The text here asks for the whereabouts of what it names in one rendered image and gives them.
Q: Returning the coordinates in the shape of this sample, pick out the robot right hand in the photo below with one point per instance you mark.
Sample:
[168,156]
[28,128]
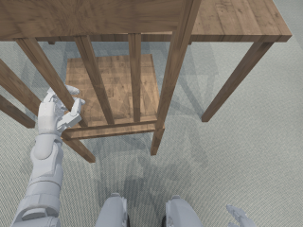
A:
[240,216]

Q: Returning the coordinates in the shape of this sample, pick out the robot left hand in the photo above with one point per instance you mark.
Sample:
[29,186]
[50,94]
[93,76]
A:
[50,112]

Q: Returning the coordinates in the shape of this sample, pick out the table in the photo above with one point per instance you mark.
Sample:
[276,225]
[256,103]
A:
[217,21]

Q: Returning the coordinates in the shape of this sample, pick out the chair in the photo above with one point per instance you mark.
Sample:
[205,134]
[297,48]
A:
[120,92]

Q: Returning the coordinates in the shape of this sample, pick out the robot shin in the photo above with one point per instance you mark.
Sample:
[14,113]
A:
[124,224]
[174,197]

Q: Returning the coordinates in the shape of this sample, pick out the right robot shin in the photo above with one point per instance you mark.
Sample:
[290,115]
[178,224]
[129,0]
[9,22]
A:
[174,197]

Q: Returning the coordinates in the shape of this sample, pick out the left robot upper arm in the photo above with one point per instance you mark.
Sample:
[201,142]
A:
[39,222]

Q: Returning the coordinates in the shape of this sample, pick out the robot left forearm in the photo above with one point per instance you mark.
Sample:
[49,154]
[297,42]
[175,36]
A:
[45,184]

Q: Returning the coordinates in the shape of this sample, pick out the left robot shin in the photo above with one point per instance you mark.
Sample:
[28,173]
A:
[124,224]

